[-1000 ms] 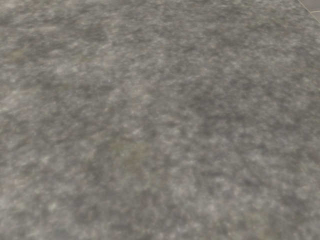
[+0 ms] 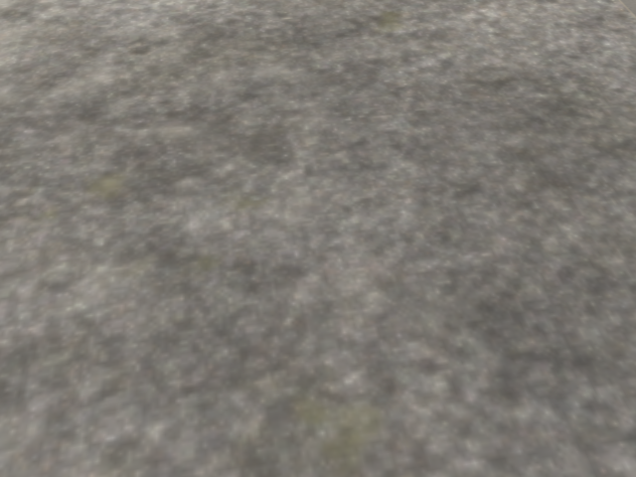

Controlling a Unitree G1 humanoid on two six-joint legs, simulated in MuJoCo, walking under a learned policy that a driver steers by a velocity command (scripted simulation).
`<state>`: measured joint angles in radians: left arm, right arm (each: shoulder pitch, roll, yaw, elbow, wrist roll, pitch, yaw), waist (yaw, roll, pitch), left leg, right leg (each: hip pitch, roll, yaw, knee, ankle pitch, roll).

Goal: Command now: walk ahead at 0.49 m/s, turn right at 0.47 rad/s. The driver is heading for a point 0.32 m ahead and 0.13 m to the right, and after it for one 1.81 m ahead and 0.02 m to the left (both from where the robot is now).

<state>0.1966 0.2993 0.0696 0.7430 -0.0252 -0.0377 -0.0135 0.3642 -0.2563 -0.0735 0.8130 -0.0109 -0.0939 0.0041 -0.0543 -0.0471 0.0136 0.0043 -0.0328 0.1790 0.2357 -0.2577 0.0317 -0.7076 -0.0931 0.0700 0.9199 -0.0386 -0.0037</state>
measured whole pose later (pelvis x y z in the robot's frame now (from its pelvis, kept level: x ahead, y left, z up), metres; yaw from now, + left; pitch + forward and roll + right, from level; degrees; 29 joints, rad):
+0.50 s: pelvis +0.25 -0.05 +0.00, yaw -12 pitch +1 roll -1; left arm 0.18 0.26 0.04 0.73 0.02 -0.05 -0.01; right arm 0.15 -0.31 -0.05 0.74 0.00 -0.04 -0.02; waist 0.02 0.05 0.08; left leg -0.63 0.11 -0.06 0.88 -0.16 -0.07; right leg -0.21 0.10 0.00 0.34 -0.14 -0.10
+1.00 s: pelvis +0.35 -0.03 +0.00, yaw +3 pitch +3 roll -2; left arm 0.07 0.29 0.06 0.76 -0.01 0.02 0.03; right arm 0.20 -0.31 -0.07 0.64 0.01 0.03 -0.03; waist -0.02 -0.01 0.06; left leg -0.35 -0.07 -0.13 0.46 -0.15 0.04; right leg -0.47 0.03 0.11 0.84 -0.39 0.09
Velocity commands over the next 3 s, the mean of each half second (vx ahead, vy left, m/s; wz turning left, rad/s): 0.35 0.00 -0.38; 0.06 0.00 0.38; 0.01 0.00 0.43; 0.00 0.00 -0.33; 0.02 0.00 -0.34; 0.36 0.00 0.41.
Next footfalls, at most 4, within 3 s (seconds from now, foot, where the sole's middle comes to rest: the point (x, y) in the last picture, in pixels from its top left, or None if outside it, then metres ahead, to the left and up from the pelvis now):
0.20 right None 0.29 -0.13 -0.78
0.70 left None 0.43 0.06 -0.78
1.16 right None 0.43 -0.17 -0.78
1.52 left None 0.34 0.08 -0.78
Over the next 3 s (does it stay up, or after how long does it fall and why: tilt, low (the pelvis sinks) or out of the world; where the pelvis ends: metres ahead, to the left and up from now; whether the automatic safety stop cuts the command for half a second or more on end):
stays up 0.53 -0.09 0.00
